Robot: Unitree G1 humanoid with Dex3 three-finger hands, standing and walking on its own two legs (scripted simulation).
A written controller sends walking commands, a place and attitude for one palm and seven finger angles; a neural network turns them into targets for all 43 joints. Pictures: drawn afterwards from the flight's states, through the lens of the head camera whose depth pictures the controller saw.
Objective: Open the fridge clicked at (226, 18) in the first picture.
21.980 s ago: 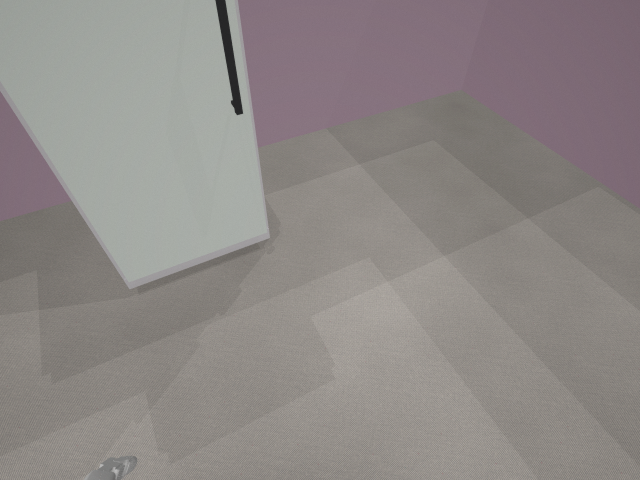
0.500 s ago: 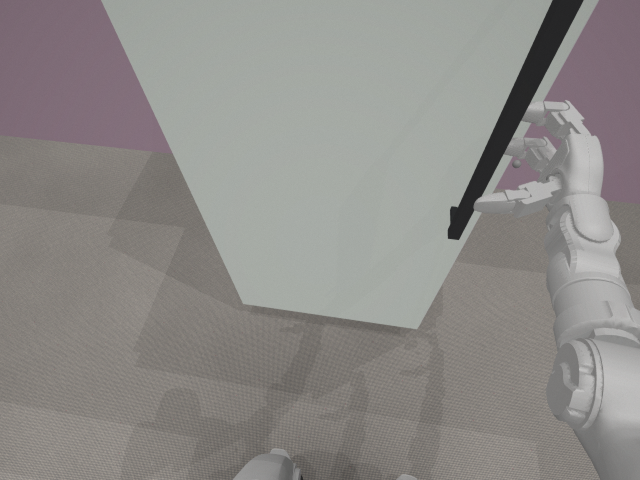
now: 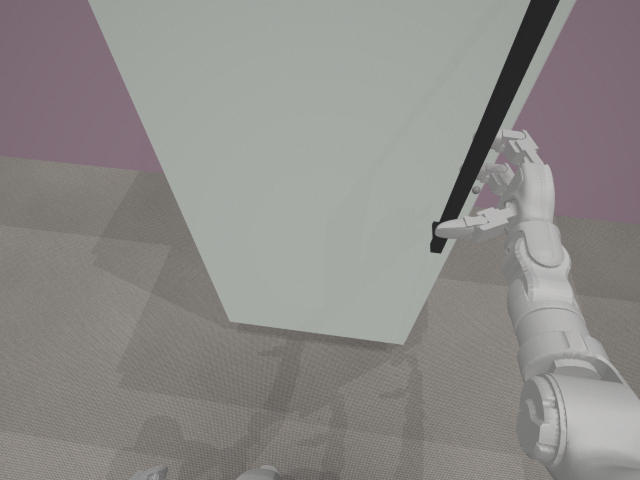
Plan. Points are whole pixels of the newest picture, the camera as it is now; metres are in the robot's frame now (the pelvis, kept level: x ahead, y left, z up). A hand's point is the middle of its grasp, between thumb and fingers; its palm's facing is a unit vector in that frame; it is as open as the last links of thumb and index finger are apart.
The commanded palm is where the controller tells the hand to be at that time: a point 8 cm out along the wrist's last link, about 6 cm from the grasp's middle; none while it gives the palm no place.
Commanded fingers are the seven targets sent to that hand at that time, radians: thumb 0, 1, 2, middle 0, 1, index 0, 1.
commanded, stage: slide the fingers in behind the handle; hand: right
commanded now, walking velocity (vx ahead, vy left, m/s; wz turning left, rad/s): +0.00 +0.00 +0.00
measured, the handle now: (477, 140) +0.53 -0.12 +0.14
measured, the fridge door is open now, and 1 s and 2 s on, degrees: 0 0 0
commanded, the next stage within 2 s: grip the handle and tug to test in 1.18 s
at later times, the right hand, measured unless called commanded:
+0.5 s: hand (467, 189) +0.47 -0.11 +0.11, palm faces -0.01 +1.00 +0.00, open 14.0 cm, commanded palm +0.44 -0.16 +0.11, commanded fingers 0.00 0.50 -0.30 0.30 1.20 0.30 1.20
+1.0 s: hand (454, 186) +0.47 -0.10 +0.11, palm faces -0.01 +1.00 +0.00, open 14.0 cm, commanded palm +0.44 -0.15 +0.11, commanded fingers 0.00 0.50 -0.30 0.30 1.20 0.30 1.20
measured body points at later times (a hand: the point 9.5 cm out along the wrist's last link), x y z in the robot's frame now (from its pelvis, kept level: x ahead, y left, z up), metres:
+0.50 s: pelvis +0.00 +0.01 +0.00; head +0.07 +0.01 +0.45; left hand +0.03 +0.27 -0.12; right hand +0.46 -0.17 +0.11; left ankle +0.01 +0.12 -0.71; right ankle +0.00 -0.11 -0.71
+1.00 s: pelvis +0.00 +0.01 +0.00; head +0.06 +0.01 +0.45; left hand +0.05 +0.27 -0.12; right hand +0.46 -0.15 +0.11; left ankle +0.01 +0.12 -0.71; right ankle +0.00 -0.11 -0.71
